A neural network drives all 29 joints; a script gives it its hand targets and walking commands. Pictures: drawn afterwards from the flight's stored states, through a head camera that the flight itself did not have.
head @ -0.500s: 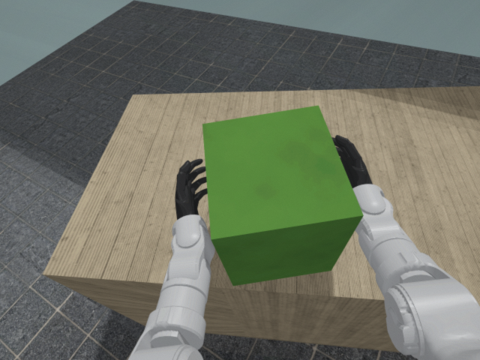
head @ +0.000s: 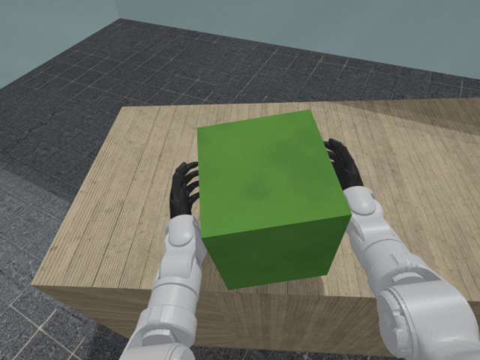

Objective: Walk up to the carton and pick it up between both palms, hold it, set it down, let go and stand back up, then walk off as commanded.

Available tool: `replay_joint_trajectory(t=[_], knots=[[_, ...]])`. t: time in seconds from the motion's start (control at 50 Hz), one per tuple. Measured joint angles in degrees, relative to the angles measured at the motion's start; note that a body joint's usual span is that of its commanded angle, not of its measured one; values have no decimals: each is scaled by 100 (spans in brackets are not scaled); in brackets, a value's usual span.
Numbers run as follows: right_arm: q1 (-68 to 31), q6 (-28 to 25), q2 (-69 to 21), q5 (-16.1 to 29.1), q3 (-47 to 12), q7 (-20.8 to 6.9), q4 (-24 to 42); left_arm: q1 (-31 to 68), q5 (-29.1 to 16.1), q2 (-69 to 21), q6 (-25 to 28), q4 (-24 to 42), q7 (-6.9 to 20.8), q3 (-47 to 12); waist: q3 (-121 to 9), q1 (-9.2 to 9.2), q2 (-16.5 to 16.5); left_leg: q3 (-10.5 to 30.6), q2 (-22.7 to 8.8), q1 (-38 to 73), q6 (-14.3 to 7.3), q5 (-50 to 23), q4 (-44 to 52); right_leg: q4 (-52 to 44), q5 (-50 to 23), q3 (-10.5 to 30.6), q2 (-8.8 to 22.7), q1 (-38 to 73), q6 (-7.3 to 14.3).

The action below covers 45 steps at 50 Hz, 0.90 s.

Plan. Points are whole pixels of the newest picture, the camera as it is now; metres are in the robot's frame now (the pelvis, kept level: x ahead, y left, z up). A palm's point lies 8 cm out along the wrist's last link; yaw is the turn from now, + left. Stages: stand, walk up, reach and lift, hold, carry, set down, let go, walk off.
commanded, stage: reach and lift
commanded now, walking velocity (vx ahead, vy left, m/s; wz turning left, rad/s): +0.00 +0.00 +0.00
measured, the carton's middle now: (266, 206) +0.39 +0.04 +0.02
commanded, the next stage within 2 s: none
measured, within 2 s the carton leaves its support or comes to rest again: neither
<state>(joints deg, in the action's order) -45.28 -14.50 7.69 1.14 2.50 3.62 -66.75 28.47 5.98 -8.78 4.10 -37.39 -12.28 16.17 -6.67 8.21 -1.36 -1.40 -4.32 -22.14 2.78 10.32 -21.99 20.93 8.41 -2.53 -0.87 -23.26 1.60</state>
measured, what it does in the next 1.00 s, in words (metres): stands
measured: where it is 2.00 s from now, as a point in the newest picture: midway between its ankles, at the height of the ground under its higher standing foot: outside the picture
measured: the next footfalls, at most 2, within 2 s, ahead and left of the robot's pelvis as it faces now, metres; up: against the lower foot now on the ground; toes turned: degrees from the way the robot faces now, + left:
none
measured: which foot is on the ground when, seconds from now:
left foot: down 0.00-1.00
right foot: down 0.00-1.00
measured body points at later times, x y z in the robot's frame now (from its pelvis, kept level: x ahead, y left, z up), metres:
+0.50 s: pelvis -0.02 +0.00 +0.00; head -0.02 -0.01 +0.45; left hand +0.35 +0.18 +0.09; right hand +0.41 -0.10 +0.10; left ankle -0.01 +0.15 -0.74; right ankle +0.01 -0.10 -0.74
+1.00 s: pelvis -0.02 +0.01 +0.00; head -0.04 +0.02 +0.45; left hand +0.37 +0.18 +0.15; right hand +0.40 -0.11 +0.17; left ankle -0.01 +0.15 -0.74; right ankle +0.01 -0.10 -0.74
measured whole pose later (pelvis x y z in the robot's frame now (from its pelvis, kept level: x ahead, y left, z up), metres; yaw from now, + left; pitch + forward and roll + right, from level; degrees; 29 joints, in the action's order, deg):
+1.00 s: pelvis -0.02 +0.01 +0.00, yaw +0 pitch +6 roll -1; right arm -44.5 13.0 4.5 4.2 1.0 11.4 -43.9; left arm 34.0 6.0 -0.3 -20.8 -25.0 -7.4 12.1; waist -10.6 1.2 1.0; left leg -1.2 -4.2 -18.7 2.8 9.3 -22.0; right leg 17.5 5.4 -2.5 -0.8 -18.1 0.6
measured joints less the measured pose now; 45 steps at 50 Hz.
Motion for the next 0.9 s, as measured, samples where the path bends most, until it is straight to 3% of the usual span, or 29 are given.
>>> replay_joint_trajectory(t=[0.3,0.56,0.74,0.9], knots=[[26,1111,-125,0,-107,250,612,84,-1,294,-830,123,50,-192,-300,-257,41,4,0,0,0,-98,0,-45,-125,0,-1,20,-19],[27,1717,-229,0,-107,496,980,354,-1,543,-1467,241,232,-257,-368,-317,124,8,1,0,0,-172,0,-46,-204,0,-1,21,-23],[34,2288,-256,26,-107,605,1802,465,-1,713,-1817,685,297,-401,-478,-612,124,10,1,71,0,-141,0,-123,-210,0,-1,131,-51],[56,2660,-296,215,-129,701,1975,525,0,792,-2357,937,418,-400,-399,-682,192,13,3,287,0,-100,0,-275,-254,0,-1,421,-86]])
